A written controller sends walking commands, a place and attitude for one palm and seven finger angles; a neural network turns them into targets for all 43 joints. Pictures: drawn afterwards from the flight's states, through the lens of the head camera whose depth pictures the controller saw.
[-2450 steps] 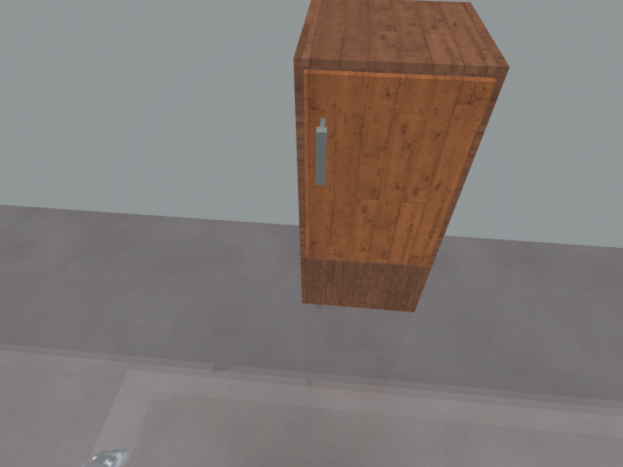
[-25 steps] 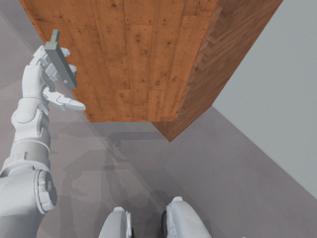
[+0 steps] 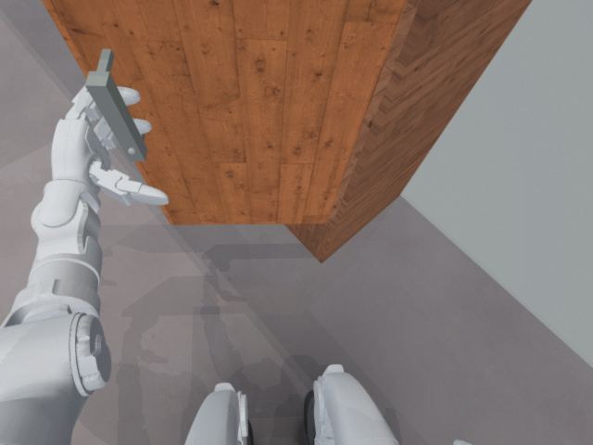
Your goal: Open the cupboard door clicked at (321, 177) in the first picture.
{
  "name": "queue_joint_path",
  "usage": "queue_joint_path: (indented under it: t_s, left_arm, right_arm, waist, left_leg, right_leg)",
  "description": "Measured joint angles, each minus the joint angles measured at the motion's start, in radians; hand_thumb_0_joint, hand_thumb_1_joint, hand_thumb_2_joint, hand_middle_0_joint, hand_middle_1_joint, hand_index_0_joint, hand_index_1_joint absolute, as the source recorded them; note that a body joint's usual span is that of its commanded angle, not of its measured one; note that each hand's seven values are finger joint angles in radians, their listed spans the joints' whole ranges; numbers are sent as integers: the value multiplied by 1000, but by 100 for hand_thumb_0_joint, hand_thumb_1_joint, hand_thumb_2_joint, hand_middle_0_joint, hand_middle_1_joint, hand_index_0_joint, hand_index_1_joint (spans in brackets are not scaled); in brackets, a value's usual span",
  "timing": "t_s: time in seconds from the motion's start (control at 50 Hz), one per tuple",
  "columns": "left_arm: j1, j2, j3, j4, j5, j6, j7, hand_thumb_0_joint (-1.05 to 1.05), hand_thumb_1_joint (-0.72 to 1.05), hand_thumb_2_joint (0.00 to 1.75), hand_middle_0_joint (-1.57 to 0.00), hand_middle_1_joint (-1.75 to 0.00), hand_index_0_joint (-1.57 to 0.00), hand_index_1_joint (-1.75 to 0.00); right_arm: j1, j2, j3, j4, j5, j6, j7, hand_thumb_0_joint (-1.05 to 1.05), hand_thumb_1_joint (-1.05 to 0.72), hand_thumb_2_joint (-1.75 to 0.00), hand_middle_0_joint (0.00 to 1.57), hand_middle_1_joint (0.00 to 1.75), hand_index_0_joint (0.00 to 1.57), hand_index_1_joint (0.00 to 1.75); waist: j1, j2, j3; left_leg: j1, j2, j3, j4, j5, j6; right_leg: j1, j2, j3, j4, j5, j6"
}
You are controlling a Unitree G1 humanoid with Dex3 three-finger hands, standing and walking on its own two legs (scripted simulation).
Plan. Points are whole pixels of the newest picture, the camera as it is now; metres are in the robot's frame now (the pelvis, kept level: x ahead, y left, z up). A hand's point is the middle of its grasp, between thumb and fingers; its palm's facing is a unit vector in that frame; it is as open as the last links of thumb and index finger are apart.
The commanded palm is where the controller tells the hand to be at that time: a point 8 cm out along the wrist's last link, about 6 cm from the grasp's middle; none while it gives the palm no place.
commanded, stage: slide the fingers in behind the handle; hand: left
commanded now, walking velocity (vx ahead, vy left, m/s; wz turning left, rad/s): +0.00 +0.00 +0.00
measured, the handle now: (123, 109) +0.55 +0.20 +0.06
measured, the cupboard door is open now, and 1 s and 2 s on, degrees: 50 50 92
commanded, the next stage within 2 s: close the thumb around the handle in 0.04 s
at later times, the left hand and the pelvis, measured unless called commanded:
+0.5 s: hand (128, 149) +0.49 +0.19 +0.05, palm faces -0.04 -1.00 -0.01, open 10.3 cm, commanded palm +0.47 +0.24 +0.05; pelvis +0.00 +0.00 +0.00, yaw +0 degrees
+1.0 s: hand (136, 149) +0.49 +0.18 +0.05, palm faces -0.03 -1.00 -0.01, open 5.8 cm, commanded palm +0.46 +0.23 +0.05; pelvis +0.00 +0.00 +0.00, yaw +0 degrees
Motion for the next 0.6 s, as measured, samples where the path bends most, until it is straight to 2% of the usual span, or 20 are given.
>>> queue_joint_path:
  t_s: [0.2,0.28,0.4,0.6]
  left_arm:
    - [-7,5,10,16,6,-2,6,-1,-49,30,-30,-120,-30,-120]
    - [-10,15,19,26,6,1,1,-1,-42,33,-30,-120,-31,-121]
    - [-6,17,12,12,1,-7,-5,-1,-20,42,-32,-123,-32,-123]
    - [1,-4,-5,-1,2,7,5,0,32,64,-35,-128,-36,-129]
  right_arm:
    - [8,4,5,1,-1,1,1,1,-90,-90,20,30,20,30]
    - [9,4,7,-2,-1,1,0,1,-90,-90,20,30,20,30]
    - [11,2,4,1,-2,-2,-1,1,-90,-90,20,30,20,30]
    - [7,2,-1,1,-3,4,1,1,-90,-90,20,30,20,30]
  waist:
    - [-6,0,-3]
    - [-8,-2,1]
    - [-6,-3,1]
    - [-3,2,-7]
  left_leg:
    - [2,1,3,-1,0,2]
    - [-1,1,4,0,0,3]
    - [-8,0,1,5,-2,4]
    - [2,-2,1,0,-4,7]
  right_leg:
    - [1,1,4,-1,1,2]
    - [-2,2,5,-1,2,2]
    - [-6,1,2,0,1,4]
    - [5,0,3,-6,-1,7]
